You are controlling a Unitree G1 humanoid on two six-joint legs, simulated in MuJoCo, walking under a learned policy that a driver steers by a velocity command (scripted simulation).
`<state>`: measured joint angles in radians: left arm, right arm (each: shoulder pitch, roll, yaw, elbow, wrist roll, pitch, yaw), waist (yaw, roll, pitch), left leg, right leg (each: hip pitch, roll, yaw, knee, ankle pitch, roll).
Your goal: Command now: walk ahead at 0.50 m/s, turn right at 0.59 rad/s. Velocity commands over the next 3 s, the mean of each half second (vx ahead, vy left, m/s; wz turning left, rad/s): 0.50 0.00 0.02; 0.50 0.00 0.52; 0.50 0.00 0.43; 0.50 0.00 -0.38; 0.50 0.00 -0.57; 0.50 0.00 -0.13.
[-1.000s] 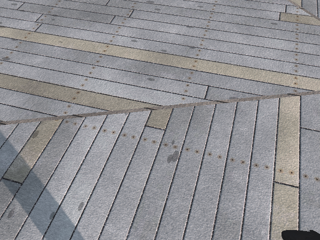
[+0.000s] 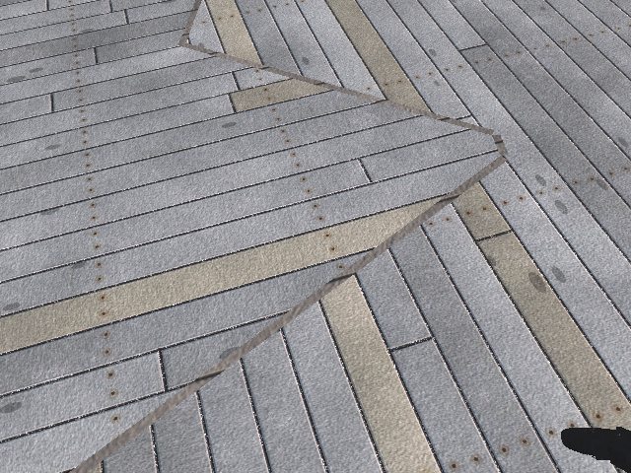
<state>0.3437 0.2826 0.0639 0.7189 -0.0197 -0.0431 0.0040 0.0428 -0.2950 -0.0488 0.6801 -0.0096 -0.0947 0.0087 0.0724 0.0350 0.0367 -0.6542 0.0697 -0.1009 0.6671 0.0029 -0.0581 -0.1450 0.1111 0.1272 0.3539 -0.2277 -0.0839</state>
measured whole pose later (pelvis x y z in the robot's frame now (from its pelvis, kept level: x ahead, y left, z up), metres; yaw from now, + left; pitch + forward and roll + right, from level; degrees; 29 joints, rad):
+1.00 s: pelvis +0.53 +0.05 -0.01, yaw +22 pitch +2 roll -3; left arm 0.34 0.30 0.08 0.83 -0.01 -0.08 0.00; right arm 0.11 -0.30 -0.06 0.63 0.02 -0.03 0.04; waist 0.10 0.05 0.04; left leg -0.67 0.09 -0.03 0.73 -0.02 0.01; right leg 0.04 0.01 -0.17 0.24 -0.30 0.01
